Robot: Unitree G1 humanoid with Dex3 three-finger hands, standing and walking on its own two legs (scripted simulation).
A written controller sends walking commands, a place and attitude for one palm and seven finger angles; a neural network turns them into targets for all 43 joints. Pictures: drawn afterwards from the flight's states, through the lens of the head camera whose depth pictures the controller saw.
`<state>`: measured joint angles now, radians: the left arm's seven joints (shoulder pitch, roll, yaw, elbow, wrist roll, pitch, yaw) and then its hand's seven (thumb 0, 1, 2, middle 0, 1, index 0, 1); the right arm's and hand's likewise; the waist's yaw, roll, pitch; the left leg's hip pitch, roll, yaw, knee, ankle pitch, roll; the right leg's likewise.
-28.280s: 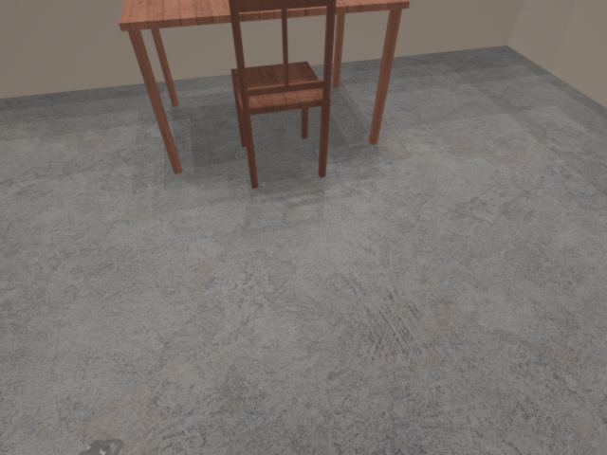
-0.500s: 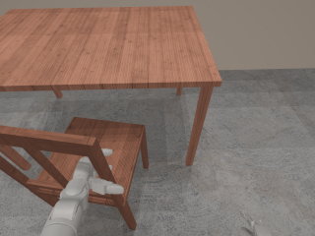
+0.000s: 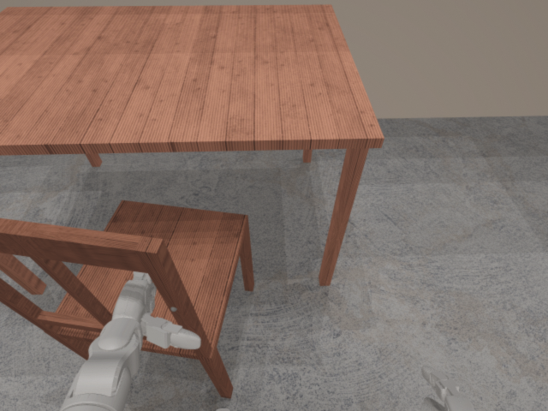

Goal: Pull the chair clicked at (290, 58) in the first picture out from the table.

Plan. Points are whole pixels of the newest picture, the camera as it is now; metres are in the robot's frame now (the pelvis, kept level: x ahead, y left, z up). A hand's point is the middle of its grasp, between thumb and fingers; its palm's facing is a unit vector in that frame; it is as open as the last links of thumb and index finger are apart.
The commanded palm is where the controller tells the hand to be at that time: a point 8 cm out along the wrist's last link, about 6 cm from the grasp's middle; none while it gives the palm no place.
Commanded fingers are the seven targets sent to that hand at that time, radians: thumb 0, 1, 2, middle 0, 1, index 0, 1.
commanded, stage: draw the fingers out of the gap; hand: left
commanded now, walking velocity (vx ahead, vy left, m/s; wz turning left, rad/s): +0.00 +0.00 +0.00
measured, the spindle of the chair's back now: (83, 295) +0.32 +0.33 -0.06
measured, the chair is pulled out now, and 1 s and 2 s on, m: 0.13 0.13 0.13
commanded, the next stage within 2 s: draw the hand back to the body in 0.60 s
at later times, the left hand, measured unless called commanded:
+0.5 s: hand (165, 376) +0.19 +0.16 -0.03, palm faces +0.03 -0.99 -0.13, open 17.5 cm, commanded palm +0.16 +0.21 -0.01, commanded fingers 0.00 -0.55 0.20 0.00 0.00 0.00 0.00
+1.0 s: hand (137, 385) +0.16 +0.16 +0.05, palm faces +0.03 -1.00 -0.07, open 17.5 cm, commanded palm +0.12 +0.23 +0.05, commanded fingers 0.00 -0.55 0.20 0.00 0.00 0.00 0.00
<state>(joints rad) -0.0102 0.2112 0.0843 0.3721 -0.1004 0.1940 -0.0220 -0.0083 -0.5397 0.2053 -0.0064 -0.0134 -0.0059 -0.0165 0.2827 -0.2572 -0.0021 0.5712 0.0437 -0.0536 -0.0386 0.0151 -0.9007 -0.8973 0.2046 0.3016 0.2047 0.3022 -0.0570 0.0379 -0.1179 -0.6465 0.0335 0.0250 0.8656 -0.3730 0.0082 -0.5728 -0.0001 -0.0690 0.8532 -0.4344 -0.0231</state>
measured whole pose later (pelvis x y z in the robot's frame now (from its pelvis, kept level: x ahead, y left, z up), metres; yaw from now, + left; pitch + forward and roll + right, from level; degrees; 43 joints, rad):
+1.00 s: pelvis -0.02 -0.01 -0.05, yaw +1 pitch +10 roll -2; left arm 0.58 0.21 0.11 -0.27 -0.24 -0.38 -0.19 -0.01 -0.55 0.20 0.00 0.00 0.00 0.00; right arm 0.23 -0.20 -0.03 0.56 0.03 -0.24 -0.02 0.02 -0.90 -0.90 0.20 0.30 0.21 0.30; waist 0.01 0.04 -0.14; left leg -0.87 0.04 -0.03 1.17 -0.48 -0.01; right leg -0.77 0.00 -0.11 1.14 -0.55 -0.04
